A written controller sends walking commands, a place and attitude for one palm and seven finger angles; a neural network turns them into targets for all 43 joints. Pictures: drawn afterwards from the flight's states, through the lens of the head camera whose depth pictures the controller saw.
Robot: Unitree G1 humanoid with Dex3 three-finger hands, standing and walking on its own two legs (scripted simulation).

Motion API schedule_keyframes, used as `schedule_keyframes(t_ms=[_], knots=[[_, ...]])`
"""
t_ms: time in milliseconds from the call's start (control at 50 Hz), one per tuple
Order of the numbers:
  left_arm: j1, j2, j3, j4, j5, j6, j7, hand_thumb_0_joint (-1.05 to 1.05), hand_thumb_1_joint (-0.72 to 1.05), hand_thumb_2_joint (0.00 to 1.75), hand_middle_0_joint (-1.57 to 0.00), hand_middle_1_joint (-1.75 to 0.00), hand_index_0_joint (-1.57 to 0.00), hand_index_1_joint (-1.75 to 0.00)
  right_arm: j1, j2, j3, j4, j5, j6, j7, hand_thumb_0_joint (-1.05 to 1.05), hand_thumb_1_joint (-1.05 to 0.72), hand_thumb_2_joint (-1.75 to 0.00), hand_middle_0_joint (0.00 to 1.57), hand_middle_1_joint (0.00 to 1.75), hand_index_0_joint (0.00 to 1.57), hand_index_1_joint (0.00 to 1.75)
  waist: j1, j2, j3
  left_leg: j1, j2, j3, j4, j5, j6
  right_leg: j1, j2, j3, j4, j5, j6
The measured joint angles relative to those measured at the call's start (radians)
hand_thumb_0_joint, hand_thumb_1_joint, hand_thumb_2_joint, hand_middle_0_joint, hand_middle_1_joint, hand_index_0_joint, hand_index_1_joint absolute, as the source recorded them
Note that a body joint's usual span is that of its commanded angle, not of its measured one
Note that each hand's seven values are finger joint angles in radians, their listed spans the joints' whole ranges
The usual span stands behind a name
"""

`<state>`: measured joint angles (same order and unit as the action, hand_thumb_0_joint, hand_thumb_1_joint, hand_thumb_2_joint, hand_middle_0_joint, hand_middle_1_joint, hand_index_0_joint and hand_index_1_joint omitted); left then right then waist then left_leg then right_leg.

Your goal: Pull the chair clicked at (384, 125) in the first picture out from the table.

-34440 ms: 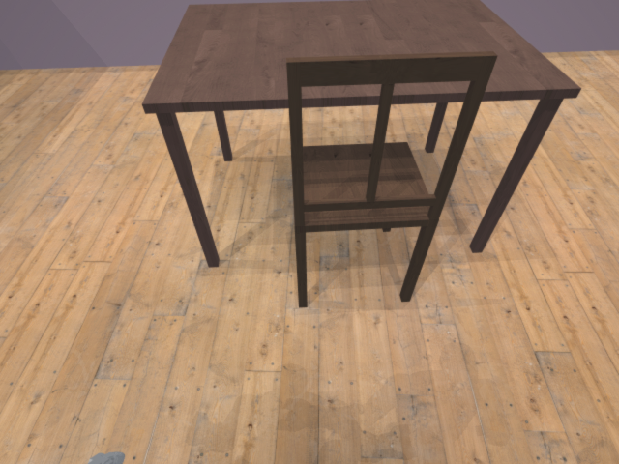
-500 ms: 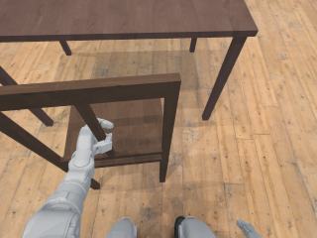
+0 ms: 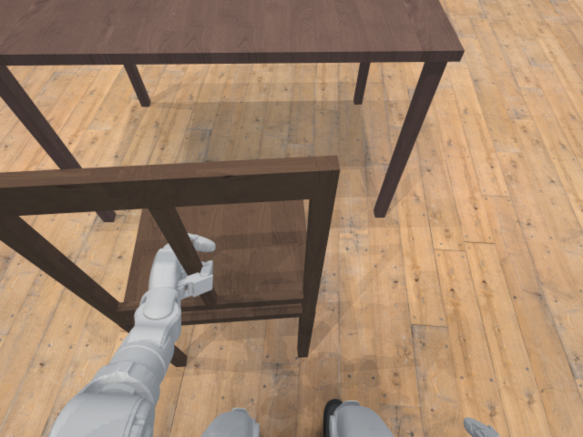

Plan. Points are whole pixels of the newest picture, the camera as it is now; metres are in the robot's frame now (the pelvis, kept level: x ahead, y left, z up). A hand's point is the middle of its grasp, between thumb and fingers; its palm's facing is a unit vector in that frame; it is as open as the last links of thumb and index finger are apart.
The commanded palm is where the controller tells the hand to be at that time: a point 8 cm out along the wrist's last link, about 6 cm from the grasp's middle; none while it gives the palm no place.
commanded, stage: step backward, pulling the chair out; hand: left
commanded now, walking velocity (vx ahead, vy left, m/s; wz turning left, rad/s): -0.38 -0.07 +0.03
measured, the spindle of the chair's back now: (191, 263) +0.37 +0.16 -0.05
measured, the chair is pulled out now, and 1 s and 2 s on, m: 0.34 0.59 0.70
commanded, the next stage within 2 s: stop walking, hand still on the chair in 0.76 s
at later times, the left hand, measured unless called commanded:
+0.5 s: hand (206, 343) +0.25 +0.13 -0.06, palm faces +0.09 -0.97 -0.20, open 5.6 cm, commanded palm +0.23 +0.18 -0.06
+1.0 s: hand out of the picture +0.10 +0.12 -0.06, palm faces +0.06 -0.98 -0.19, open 5.5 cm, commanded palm +0.08 +0.18 -0.04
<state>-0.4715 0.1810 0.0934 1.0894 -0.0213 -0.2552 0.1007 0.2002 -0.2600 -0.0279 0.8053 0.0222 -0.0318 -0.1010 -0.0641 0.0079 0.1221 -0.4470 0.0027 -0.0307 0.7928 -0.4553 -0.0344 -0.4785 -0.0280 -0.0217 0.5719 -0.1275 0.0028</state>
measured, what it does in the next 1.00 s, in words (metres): walks backwards: left foot, then right foot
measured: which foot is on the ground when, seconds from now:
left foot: up 0.00-0.02, down 0.04-0.34, up 0.36-0.56, down 0.58-0.84, up 0.86-1.00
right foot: down 0.00-0.08, up 0.10-0.28, down 0.30-0.62, up 0.64-0.78, down 0.80-1.00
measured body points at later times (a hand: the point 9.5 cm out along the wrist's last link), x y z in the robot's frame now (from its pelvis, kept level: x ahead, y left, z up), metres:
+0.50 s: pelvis -0.11 -0.02 +0.01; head -0.02 -0.04 +0.45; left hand +0.24 +0.18 -0.04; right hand -0.03 -0.30 -0.13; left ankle -0.11 +0.12 -0.69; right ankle -0.05 -0.16 -0.72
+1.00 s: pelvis -0.24 -0.02 +0.01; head -0.17 -0.04 +0.45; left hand +0.09 +0.18 -0.04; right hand -0.16 -0.28 -0.13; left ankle -0.25 +0.12 -0.70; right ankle -0.17 -0.15 -0.72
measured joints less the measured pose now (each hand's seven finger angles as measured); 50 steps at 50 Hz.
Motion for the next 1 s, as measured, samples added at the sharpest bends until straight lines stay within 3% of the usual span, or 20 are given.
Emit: schedule_keyframes(t_ms=[60,120,180,300,360,420,480,540,600,640,720,820,860,940,1000], knots=[[-0.009,-0.004,-0.029,0.004,0.006,0.006,-0.004,0.05,0.65,0.81,-0.35,-1.28,-0.5,-1.44,0.017,-0.013,0.005,0.006,0.005,-0.009,-0.01,0.01,-0.9,-0.9,0.2,0.3,0.21,0.3,0.0,-0.016,-0.018,0.063,-0.01,0.024,-0.159,0.162,0.025,-0.023,-0.021,0.0,-0.012,0.022,0.017],[-0.006,0.003,-0.04,-0.008,-0.006,0.014,-0.01,0.06,0.66,0.8,-0.34,-1.29,-0.5,-1.44,0.028,-0.005,0.003,-0.016,-0.001,-0.005,-0.015,0.01,-0.9,-0.9,0.2,0.3,0.21,0.3,0.018,-0.013,-0.004,0.055,0.006,0.034,-0.167,0.192,0.037,-0.051,0.0,0.015,0.094,-0.14,0.015],[-0.01,0.009,-0.037,-0.006,-0.014,0.019,-0.017,0.07,0.66,0.8,-0.33,-1.28,-0.5,-1.44,0.038,0.021,0.0,-0.017,-0.009,-0.01,-0.008,0.01,-0.9,-0.9,0.2,0.3,0.2,0.3,0.03,0.007,0.016,0.055,0.037,0.017,-0.176,0.202,0.029,-0.008,0.03,0.016,0.178,-0.235,0.01],[-0.036,0.054,-0.003,0.01,-0.015,0.014,-0.032,0.07,0.64,0.82,-0.37,-1.26,-0.5,-1.44,0.021,0.072,0.019,-0.006,-0.019,-0.017,0.021,0.01,-0.9,-0.9,0.2,0.3,0.21,0.3,0.057,0.008,0.039,0.018,0.084,0.013,-0.168,0.239,-0.009,0.158,0.03,0.029,0.019,-0.193,0.006],[-0.045,0.061,0.041,0.016,-0.023,0.001,-0.03,0.06,0.63,0.82,-0.39,-1.24,-0.5,-1.44,-0.021,0.065,0.018,-0.001,-0.01,-0.009,0.025,0.01,-0.9,-0.9,0.2,0.3,0.21,0.3,0.036,0.06,0.08,-0.012,0.126,-0.014,-0.146,0.262,-0.02,0.154,0.072,0.004,-0.019,-0.103,0.011],[-0.033,0.053,0.065,0.009,-0.019,-0.001,-0.017,0.06,0.63,0.81,-0.39,-1.23,-0.5,-1.44,-0.038,0.046,0.007,0.003,0.002,-0.003,0.015,0.01,-0.9,-0.9,0.21,0.3,0.21,0.3,0.017,0.031,0.069,-0.063,0.05,-0.033,0.042,0.057,-0.021,0.102,0.04,0.021,0.003,-0.096,0.002],[-0.028,0.025,0.065,0.001,-0.011,0.012,-0.002,0.06,0.64,0.79,-0.37,-1.24,-0.5,-1.44,-0.038,0.0,0.003,0.004,0.002,-0.005,0.006,0.01,-0.9,-0.9,0.21,0.3,0.21,0.3,0.002,0.01,0.05,-0.048,-0.005,-0.026,0.124,-0.019,-0.024,0.066,-0.004,0.033,-0.001,-0.071,0.01],[-0.029,0.0,0.036,-0.007,-0.001,0.034,0.002,0.06,0.65,0.77,-0.35,-1.25,-0.5,-1.44,-0.025,-0.041,-0.002,0.0,0.005,-0.001,-0.006,0.01,-0.9,-0.9,0.2,0.3,0.21,0.3,-0.011,-0.001,0.022,0.044,-0.008,-0.007,-0.011,-0.005,-0.022,0.035,-0.037,0.028,-0.007,-0.047,0.027],[-0.038,-0.014,-0.014,-0.021,0.001,0.052,-0.002,0.05,0.65,0.77,-0.33,-1.28,-0.5,-1.44,-0.005,-0.066,-0.014,-0.008,0.006,0.002,-0.023,0.01,-0.9,-0.9,0.2,0.3,0.21,0.3,-0.016,-0.01,-0.003,0.152,0.011,0.02,-0.235,0.128,-0.003,-0.001,-0.06,0.017,0.006,-0.031,0.047],[-0.043,-0.001,-0.039,-0.037,-0.001,0.062,-0.005,0.05,0.65,0.77,-0.32,-1.29,-0.5,-1.44,-0.004,-0.046,-0.021,-0.023,0.003,0.012,-0.026,0.01,-0.9,-0.9,0.2,0.29,0.2,0.3,0.005,-0.052,0.016,0.155,-0.007,0.045,-0.247,0.153,0.01,-0.01,-0.071,0.038,0.023,-0.018,0.042],[-0.02,0.001,-0.049,-0.049,-0.016,0.064,-0.011,0.05,0.66,0.77,-0.3,-1.29,-0.5,-1.44,0.022,-0.006,-0.022,-0.061,-0.013,0.013,-0.003,0.01,-0.9,-0.9,0.2,0.29,0.2,0.3,0.024,-0.013,0.031,0.133,0.045,0.031,-0.225,0.168,0.007,0.022,0.0,0.016,0.159,-0.24,0.014],[-0.014,0.011,-0.034,-0.009,-0.027,0.043,-0.028,0.06,0.65,0.79,-0.33,-1.27,-0.5,-1.44,0.036,0.044,0.013,-0.045,-0.005,0.007,0.027,0.01,-0.9,-0.9,0.2,0.3,0.2,0.3,0.066,0.026,0.037,0.107,0.096,0.034,-0.179,0.171,-0.021,0.171,0.035,-0.002,-0.033,-0.115,0.001],[-0.016,0.012,-0.007,0.011,-0.038,0.032,-0.03,0.07,0.65,0.8,-0.35,-1.26,-0.5,-1.44,0.012,0.049,0.023,-0.029,0.005,0.013,0.025,0.01,-0.9,-0.9,0.2,0.3,0.21,0.3,0.052,0.057,0.052,0.083,0.113,0.023,-0.142,0.165,-0.024,0.162,0.055,-0.01,-0.039,-0.088,-0.005],[0.024,0.005,0.025,-0.049,-0.034,0.073,-0.02,0.08,0.65,0.8,-0.35,-1.23,-0.5,-1.44,0.001,0.045,0.027,-0.045,0.017,0.028,0.014,0.01,-0.9,-0.9,0.2,0.3,0.21,0.3,0.017,0.024,0.045,0.038,0.027,0.001,0.036,-0.021,-0.01,0.11,0.009,0.007,-0.009,-0.075,-0.006],[0.077,-0.014,0.012,-0.124,-0.016,0.103,-0.011,0.07,0.65,0.79,-0.34,-1.24,-0.5,-1.44,0.014,0.02,0.03,-0.067,0.011,0.026,0.002,0.01,-0.9,-0.9,0.2,0.3,0.21,0.3,-0.004,0.005,0.03,0.103,0.002,0.022,-0.04,-0.009,0.007,0.089,-0.022,0.012,0.002,-0.062,0.008]])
